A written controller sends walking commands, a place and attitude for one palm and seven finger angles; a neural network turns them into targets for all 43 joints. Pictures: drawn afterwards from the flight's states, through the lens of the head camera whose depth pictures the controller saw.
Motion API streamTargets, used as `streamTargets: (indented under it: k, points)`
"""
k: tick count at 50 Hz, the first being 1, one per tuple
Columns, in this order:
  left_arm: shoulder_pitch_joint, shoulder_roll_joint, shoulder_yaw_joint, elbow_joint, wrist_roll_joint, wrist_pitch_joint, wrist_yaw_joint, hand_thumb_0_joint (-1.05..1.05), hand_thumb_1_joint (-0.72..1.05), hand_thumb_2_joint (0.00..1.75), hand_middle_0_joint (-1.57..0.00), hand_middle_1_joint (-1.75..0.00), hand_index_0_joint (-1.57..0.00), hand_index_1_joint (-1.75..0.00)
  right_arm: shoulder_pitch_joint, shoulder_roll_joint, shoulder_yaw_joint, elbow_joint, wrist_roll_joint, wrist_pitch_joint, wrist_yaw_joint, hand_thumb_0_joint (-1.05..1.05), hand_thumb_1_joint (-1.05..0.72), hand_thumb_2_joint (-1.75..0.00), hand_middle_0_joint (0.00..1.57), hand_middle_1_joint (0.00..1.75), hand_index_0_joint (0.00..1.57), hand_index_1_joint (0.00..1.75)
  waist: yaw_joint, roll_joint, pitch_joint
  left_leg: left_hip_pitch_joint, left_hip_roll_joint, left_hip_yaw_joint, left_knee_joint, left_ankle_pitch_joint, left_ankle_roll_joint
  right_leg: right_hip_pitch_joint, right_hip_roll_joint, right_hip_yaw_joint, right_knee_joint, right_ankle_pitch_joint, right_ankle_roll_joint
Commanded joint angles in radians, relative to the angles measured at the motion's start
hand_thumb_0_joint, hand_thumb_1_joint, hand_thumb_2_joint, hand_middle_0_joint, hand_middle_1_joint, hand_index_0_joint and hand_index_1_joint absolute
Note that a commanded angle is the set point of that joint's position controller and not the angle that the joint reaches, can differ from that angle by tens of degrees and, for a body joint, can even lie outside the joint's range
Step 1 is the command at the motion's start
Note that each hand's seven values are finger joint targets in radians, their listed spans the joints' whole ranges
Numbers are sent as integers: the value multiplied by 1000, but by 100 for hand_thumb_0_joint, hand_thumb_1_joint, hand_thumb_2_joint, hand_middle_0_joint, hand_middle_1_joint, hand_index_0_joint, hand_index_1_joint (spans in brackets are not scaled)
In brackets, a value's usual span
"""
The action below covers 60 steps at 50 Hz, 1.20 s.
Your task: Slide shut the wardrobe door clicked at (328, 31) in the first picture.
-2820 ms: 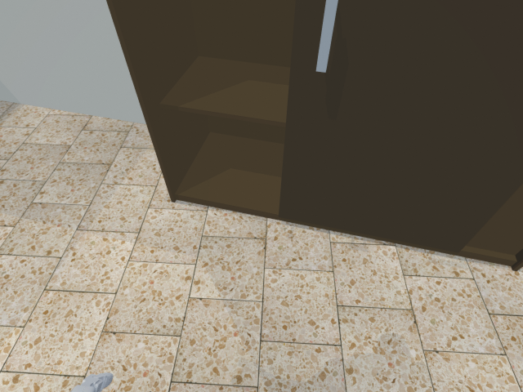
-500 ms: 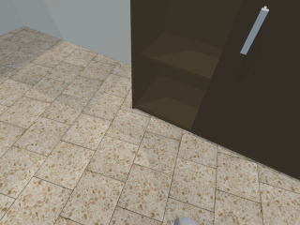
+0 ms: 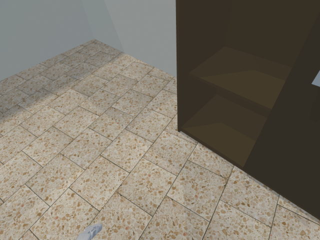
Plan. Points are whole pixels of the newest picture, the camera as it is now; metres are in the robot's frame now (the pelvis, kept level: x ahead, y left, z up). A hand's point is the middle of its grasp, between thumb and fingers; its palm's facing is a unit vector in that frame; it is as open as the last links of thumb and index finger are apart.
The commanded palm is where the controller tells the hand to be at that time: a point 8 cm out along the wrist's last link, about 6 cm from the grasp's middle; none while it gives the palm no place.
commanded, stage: walk to a spot facing it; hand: right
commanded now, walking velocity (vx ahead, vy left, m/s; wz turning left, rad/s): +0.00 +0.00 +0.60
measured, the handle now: out of the picture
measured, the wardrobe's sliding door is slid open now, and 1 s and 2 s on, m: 0.54 0.54 0.54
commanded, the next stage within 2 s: none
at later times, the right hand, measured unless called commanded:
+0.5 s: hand (212, 214) +0.23 -0.14 -0.17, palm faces -0.35 +0.92 -0.19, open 7.3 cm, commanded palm none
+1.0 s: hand (218, 208) +0.25 -0.16 -0.17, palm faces -0.47 +0.85 -0.23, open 7.3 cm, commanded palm none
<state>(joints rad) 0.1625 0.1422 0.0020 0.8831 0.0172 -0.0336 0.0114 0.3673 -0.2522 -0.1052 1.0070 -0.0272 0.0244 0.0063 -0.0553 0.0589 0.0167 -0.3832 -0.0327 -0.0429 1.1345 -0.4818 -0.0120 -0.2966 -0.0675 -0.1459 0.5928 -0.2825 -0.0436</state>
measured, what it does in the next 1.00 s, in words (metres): steps on the spot, turning left: left foot, then right foot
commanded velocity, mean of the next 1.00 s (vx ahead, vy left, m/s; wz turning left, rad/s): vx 0.00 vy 0.00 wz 0.60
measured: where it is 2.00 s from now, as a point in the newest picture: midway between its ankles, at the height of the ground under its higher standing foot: outside the picture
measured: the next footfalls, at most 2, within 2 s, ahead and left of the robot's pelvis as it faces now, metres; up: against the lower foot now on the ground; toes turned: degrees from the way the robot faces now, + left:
left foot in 0.54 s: +0.08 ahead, +0.12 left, +0.00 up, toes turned +27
right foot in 0.98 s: +0.19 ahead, -0.09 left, +0.00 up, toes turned +33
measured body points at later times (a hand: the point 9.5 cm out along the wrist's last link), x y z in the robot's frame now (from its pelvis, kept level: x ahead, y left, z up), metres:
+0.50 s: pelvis +0.06 -0.01 -0.01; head +0.10 +0.01 +0.44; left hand -0.05 +0.20 -0.16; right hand +0.25 -0.19 -0.15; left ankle +0.04 +0.10 -0.72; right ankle +0.03 -0.09 -0.73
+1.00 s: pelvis +0.08 -0.02 +0.00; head +0.12 -0.02 +0.44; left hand +0.07 +0.27 -0.12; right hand +0.28 -0.21 -0.15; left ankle +0.04 +0.10 -0.73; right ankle +0.16 -0.11 -0.74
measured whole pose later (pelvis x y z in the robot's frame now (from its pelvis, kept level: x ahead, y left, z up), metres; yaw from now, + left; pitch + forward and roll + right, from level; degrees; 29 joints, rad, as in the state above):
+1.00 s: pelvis +0.08 -0.02 +0.00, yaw +36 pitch +1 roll +0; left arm 0.09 0.21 0.04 0.85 0.00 0.02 0.03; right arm 0.23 -0.25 -0.09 0.90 -0.02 0.06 0.00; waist -0.05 0.05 0.05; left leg -0.35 -0.07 -0.13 0.60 -0.25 0.01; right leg -0.30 -0.02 -0.05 0.57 -0.30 0.04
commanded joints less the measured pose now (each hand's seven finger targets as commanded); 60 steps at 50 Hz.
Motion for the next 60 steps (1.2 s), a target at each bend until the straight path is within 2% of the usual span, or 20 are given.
streamTargets:
  k: [1, 6, 12, 20, 24, 25, 26, 27, 28, 30, 34, 39, 43, 47, 48, 50, 51, 53, 56, 60]
  points:
    - [71, 155, 44, -20, 3, -18, 22, 0, 90, 90, -20, -30, -20, -30, 34, -13, -7, -86, -3, 4, 20, 0, -90, -90, 20, 30, 20, 30, 8, -229, 54, -165, 77, 22, 149, 155, -23, 40, -241, 150, -331, 348, -23]
    - [132, 145, 53, 1, -2, -18, 30, 0, 90, 90, -20, -30, -20, -30, -12, -2, -9, -111, -3, 32, 14, 0, -90, -90, 20, 30, 20, 30, 19, -184, -8, -232, 89, 21, 151, 237, -49, 157, -248, 45, -290, 547, -2]
    - [182, 170, 65, 28, 1, -8, 29, 0, 90, 90, -20, -30, -20, -30, -153, -5, -1, -158, -1, 45, 18, 0, -90, -90, 20, 30, 20, 30, 57, -150, 19, -294, 117, 47, 26, 233, -62, 257, -295, 17, -281, 532, -71]
    - [242, 195, 84, 71, 14, 14, 18, 0, 90, 90, -20, -30, -20, -30, -294, 9, 15, -203, 0, 29, 17, 0, -90, -90, 20, 30, 20, 30, 116, -203, 21, -168, 108, 142, -287, 105, -26, 295, -331, -78, -197, 584, -85]
    - [229, 222, 99, 60, 9, 21, 7, 0, 90, 90, -20, -30, -20, -30, -220, -13, 9, -194, 0, 2, 7, 0, -90, -90, 20, 30, 20, 30, 76, -199, -57, -5, 53, 184, -472, 133, 16, 299, -337, -143, -25, 761, -36]
    - [215, 229, 98, 49, 3, 21, 2, 0, 90, 90, -20, -30, -20, -30, -140, -38, 0, -175, -1, -12, 3, 0, -90, -90, 20, 30, 20, 30, 27, -176, -108, 133, 55, 165, -592, 247, 34, 245, -323, -170, 123, 762, 4]
    - [202, 205, 95, 20, -9, 25, -7, 0, 90, 90, -20, -30, -20, -30, -30, -122, -18, -144, -7, -29, -8, 0, -90, -90, 20, 30, 20, 30, -25, 9, -193, 390, 190, -32, -660, 590, 105, 26, -257, -198, 367, 523, 65]
    - [142, 135, 77, -40, -7, 29, -7, 0, 90, 90, -20, -30, -20, -30, 41, -228, -40, -121, 3, -33, -23, 0, -90, -90, 20, 30, 20, 30, -44, 218, -226, 556, 437, -393, -650, 1203, 246, -283, -63, -144, 620, -317, 136]
    - [90, 145, 74, -56, -10, 39, 10, 0, 90, 90, -20, -30, -20, -30, 53, -233, -39, -109, 21, -28, -34, 0, -90, -90, 20, 30, 20, 30, -52, 141, -238, 546, 453, -339, -647, 1274, 308, -311, -61, 38, 690, -390, 124]
    - [37, 130, 74, -53, -5, 53, 10, 0, 90, 90, -20, -30, -20, -30, -74, -161, -27, -144, 20, -21, -43, 0, -90, -90, 20, 30, 20, 30, -7, 75, -115, 425, 349, -254, -682, 998, 245, -341, -99, 100, 669, -245, 126]
    - [88, 127, 80, -17, 3, 77, 9, 0, 90, 90, -20, -30, -20, -30, -208, -124, -7, -180, 11, -26, -35, 0, -90, -90, 20, 30, 20, 30, 76, 35, -21, 150, 247, -157, -771, 760, 186, -204, -61, 114, 545, -118, 142]
    - [26, 133, 79, -51, 0, 71, 9, 0, 90, 90, -20, -30, -20, -30, -168, -141, -13, -177, 4, -22, -22, 0, -90, -90, 20, 30, 20, 30, 57, 72, -24, 132, 213, -228, -780, 622, 191, -180, -19, 116, 401, -94, 143]
    - [-37, 141, 72, -88, -8, 57, 14, 0, 90, 90, -20, -30, -20, -30, -149, -159, -21, -187, 2, -12, -20, 0, -90, -90, 20, 30, 20, 30, 31, 100, -77, 181, 214, -299, -738, 674, 198, -118, 17, 114, 226, -133, 132]
    - [32, 157, 73, -78, -16, 45, 25, 0, 90, 90, -20, -30, -20, -30, -188, -162, -23, -200, 8, 1, -19, 0, -90, -90, 20, 30, 20, 30, 67, 109, -113, 122, 179, -341, -660, 684, 140, 76, 48, 112, -66, -19, 110]
    - [70, 182, 77, -70, -15, 38, 29, 0, 90, 90, -20, -30, -20, -30, -201, -143, -17, -207, 15, 5, -17, 0, -90, -90, 20, 30, 20, 30, 89, 68, -124, 31, 133, -307, -610, 596, 97, 209, 14, 125, -182, 58, 95]
    - [78, 328, 103, -89, 1, 32, 25, 0, 90, 90, -20, -30, -20, -30, -171, -59, -2, -239, 20, 8, -1, 0, -90, -90, 20, 30, 20, 30, 87, -377, -99, -252, -55, -52, -230, -96, -14, 305, -393, 498, -336, 217, -50]
    - [55, 322, 96, -107, 7, 36, 23, 0, 90, 90, -20, -30, -20, -30, -168, -101, -14, -229, 5, 11, 1, 0, -90, -90, 20, 30, 20, 30, 85, -268, -61, -223, -1, -54, -43, -106, -26, 184, -436, 490, -324, 233, -114]
    - [-65, 231, 70, -125, 8, 27, 31, 0, 90, 90, -20, -30, -20, -30, -114, -119, -35, -179, -4, 26, 11, 0, -90, -90, 20, 30, 20, 30, 19, -259, -20, -187, 20, -51, 81, 32, -47, 87, -295, 305, -336, 205, -61]
    - [-38, 217, 69, -117, 7, 20, 28, 0, 90, 90, -20, -30, -20, -30, -109, -81, -23, -174, 2, 31, 26, 0, -90, -90, 20, 30, 20, 30, 26, -228, -32, -203, 35, -3, 122, 107, -62, 145, -224, 152, -293, 293, -47]
    - [66, 225, 82, -78, 4, 22, 25, 0, 90, 90, -20, -30, -20, -30, -166, -55, -10, -189, 8, 36, 30, 0, -90, -90, 20, 30, 20, 30, 70, -227, -31, -203, 65, 42, -4, 95, -74, 220, -248, 120, -282, 306, -75]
